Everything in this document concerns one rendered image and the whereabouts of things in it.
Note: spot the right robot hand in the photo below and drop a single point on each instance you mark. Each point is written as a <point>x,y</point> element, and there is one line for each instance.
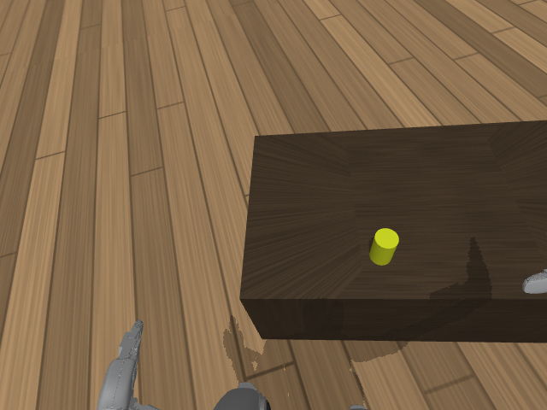
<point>536,283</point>

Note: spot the can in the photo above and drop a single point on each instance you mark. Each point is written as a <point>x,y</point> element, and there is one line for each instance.
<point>384,245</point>

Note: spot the left robot hand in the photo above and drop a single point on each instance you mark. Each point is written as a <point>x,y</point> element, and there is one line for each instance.
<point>118,385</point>

